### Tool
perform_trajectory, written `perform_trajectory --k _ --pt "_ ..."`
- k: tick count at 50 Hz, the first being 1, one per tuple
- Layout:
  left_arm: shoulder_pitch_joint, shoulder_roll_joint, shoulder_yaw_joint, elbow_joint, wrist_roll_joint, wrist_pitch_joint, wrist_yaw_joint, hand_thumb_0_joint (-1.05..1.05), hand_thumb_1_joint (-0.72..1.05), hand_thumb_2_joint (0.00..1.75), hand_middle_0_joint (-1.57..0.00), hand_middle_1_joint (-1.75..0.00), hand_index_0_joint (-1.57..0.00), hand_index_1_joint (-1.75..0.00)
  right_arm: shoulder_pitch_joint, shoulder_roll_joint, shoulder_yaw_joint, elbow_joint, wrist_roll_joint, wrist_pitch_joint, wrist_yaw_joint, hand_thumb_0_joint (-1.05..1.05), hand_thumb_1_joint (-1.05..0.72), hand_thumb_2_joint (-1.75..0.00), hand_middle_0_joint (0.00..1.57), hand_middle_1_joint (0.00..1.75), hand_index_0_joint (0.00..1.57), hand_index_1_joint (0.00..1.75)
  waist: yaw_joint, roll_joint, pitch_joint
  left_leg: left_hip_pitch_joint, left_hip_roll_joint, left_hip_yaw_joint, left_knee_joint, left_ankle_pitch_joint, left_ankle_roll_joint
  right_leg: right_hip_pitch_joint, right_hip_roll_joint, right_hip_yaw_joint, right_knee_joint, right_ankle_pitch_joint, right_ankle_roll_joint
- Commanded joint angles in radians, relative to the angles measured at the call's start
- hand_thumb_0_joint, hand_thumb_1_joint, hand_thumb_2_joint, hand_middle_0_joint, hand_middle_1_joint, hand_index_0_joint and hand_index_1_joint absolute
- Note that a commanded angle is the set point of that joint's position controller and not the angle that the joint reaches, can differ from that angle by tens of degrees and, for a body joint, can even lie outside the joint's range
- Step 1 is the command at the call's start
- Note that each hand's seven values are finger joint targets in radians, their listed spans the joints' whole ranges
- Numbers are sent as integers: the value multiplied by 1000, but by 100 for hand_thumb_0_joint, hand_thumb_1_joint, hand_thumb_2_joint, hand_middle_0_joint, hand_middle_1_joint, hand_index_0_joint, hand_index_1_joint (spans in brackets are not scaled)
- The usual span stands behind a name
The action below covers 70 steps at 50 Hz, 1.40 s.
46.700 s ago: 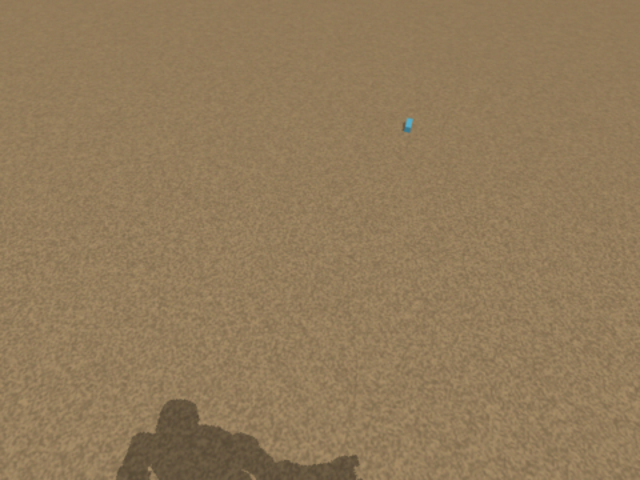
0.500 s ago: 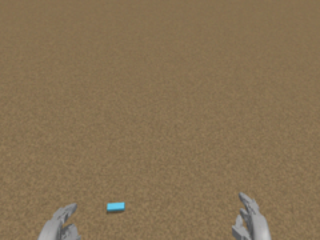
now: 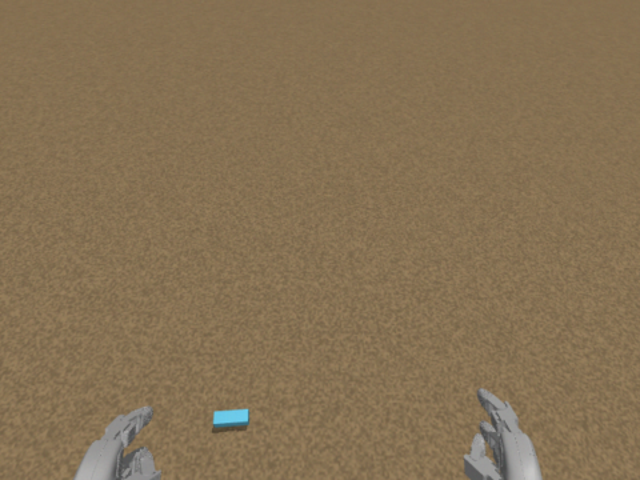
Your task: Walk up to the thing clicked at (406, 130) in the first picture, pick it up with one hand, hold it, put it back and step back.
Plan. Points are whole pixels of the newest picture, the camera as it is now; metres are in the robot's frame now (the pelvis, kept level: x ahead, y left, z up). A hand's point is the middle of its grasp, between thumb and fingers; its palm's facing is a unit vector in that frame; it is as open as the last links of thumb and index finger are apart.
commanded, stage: home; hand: left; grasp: from above
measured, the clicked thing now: (231, 418) +0.42 +0.20 -0.70
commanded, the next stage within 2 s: stand in 0.48 s
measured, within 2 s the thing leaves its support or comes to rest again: neither
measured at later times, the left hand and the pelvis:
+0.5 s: hand out of the picture +0.15 +0.18 -0.05, palm faces +0.04 -0.98 -0.20, open 7.4 cm; pelvis -0.01 +0.00 +0.00, yaw +0 degrees
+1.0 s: hand out of the picture +0.06 +0.25 -0.11, palm faces +0.02 -0.95 -0.33, open 7.4 cm; pelvis -0.01 +0.01 +0.04, yaw +0 degrees
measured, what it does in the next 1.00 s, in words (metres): stands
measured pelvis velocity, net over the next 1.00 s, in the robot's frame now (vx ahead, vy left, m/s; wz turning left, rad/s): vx -0.01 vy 0.01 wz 0.00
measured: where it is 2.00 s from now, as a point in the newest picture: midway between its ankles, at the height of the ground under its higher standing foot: outside the picture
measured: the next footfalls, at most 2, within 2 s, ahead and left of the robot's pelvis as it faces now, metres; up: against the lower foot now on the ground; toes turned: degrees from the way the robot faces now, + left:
none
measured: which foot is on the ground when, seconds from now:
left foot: down 0.00-1.00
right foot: down 0.00-1.00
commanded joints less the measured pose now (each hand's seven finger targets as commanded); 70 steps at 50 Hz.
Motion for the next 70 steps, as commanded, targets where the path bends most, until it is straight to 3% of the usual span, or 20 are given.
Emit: perform_trajectory --k 1,7,13,20,28,29,30,31,33,36,40,47,48,52,54,56,57,59,61,70 --pt "-41 99 54 -216 1 -53 5 0 90 90 -20 -30 -20 -30 -70 -124 -51 -167 -2 -52 -7 0 -90 -90 20 30 20 30 3 27 -81 125 -24 18 -169 246 23 31 35 -25 -141 222 -21" --pt "-12 100 62 -186 2 -47 5 0 90 90 -20 -30 -20 -30 -55 -129 -56 -160 -1 -52 -8 0 -90 -90 20 30 20 30 -1 23 -92 128 -24 21 -160 257 24 30 35 -21 -137 231 -22" --pt "-18 101 68 -184 -2 -49 5 0 90 90 -20 -30 -20 -30 -62 -129 -53 -162 1 -53 -7 0 -90 -90 20 30 20 30 1 16 -67 105 -25 19 -176 171 27 15 35 -21 -149 159 -22" --pt "-13 97 67 -191 -1 -53 7 0 90 90 -20 -30 -20 -30 -58 -120 -53 -171 0 -54 -12 0 -90 -90 20 30 20 30 1 -7 -97 114 -32 35 -141 244 29 39 29 -13 -150 234 -16" --pt "-11 101 66 -180 0 -47 4 0 90 90 -20 -30 -20 -30 -63 -129 -54 -165 1 -60 -11 0 -90 -90 20 30 20 30 1 7 -63 101 -25 21 -175 164 28 15 34 -22 -150 152 -21" --pt "-304 198 63 171 111 -260 44 0 90 90 -20 -30 -20 -30 -129 -231 -88 88 -123 51 48 0 -90 -90 20 30 20 30 81 -49 169 100 6 -5 -243 341 73 198 -45 66 -190 181 -67" --pt "-209 206 79 336 122 -327 38 0 90 90 -20 -30 -20 -30 -119 -241 -106 88 -119 90 79 0 -90 -90 20 30 20 30 75 -88 75 163 -2 14 -241 329 81 234 -62 122 -214 165 -101" --pt "-196 220 78 372 117 -361 30 0 90 90 -20 -30 -20 -30 -112 -251 -113 62 -127 113 94 0 -90 -90 20 30 20 30 54 -109 84 192 -14 11 -233 285 81 179 -64 162 -257 145 -114" --pt "-238 229 61 462 125 -400 22 0 90 90 -20 -30 -20 -30 -115 -217 -108 111 -91 127 131 0 -90 -90 20 30 20 30 55 -90 34 265 -25 16 -253 280 72 264 -98 173 -248 220 -107" --pt "-273 226 64 590 102 -415 20 0 90 90 -20 -30 -20 -30 -128 -208 -117 163 -54 140 163 0 -90 -90 20 30 20 30 68 -105 20 336 -28 18 -274 321 67 286 -103 156 -301 280 -80" --pt "-321 220 64 742 100 -443 26 0 90 90 -20 -30 -20 -30 -135 -211 -121 236 -59 165 170 0 -90 -90 20 30 20 30 63 -63 76 387 -11 -9 -364 296 78 286 -92 132 -358 232 -59" --pt "-314 211 58 945 85 -459 27 0 90 90 -20 -30 -20 -30 -131 -236 -121 338 -51 185 154 0 -90 -90 20 30 20 30 69 -1 105 455 40 -64 -509 402 76 417 -75 84 -414 349 -41" --pt "-303 213 58 974 86 -461 28 0 90 90 -20 -30 -20 -30 -137 -231 -120 351 -51 185 152 0 -90 -90 20 30 20 30 73 -16 100 485 38 -53 -502 462 71 437 -85 89 -433 399 -43" --pt "-318 211 49 1051 81 -457 27 0 90 90 -20 -30 -20 -30 -131 -251 -116 404 -45 192 144 0 -90 -90 20 30 20 30 68 19 134 516 58 -72 -599 466 63 483 -80 77 -486 377 -33" --pt "-318 218 47 1087 81 -457 26 0 90 90 -20 -30 -20 -30 -139 -252 -115 424 -41 197 142 0 -90 -90 20 30 20 30 66 -4 161 529 57 -68 -636 400 58 481 -79 77 -525 344 -31" --pt "-323 216 45 1112 80 -457 25 0 90 90 -20 -30 -20 -30 -133 -260 -115 443 -38 197 142 0 -90 -90 20 30 20 30 66 16 152 550 65 -73 -673 410 57 513 -81 73 -540 358 -26" --pt "-325 219 43 1127 81 -455 24 0 90 90 -20 -30 -20 -30 -138 -261 -114 450 -37 199 143 0 -90 -90 20 30 20 30 62 11 183 527 61 -77 -699 348 52 509 -78 72 -553 330 -24" --pt "-323 221 41 1150 85 -459 24 0 90 90 -20 -30 -20 -30 -152 -253 -112 461 -35 200 144 0 -90 -90 20 30 20 30 67 -12 190 548 59 -68 -699 369 51 515 -89 79 -575 345 -24" --pt "-333 226 41 1168 86 -460 23 0 90 90 -20 -30 -20 -30 -146 -258 -113 472 -35 206 145 0 -90 -90 20 30 20 30 59 -17 206 523 54 -64 -723 287 48 523 -89 78 -596 306 -22" --pt "-336 245 38 1209 84 -466 18 0 90 90 -20 -30 -20 -30 -164 -254 -109 498 -32 212 157 0 -90 -90 20 30 20 30 54 -31 229 543 54 -62 -747 214 43 487 -94 87 -644 250 -23"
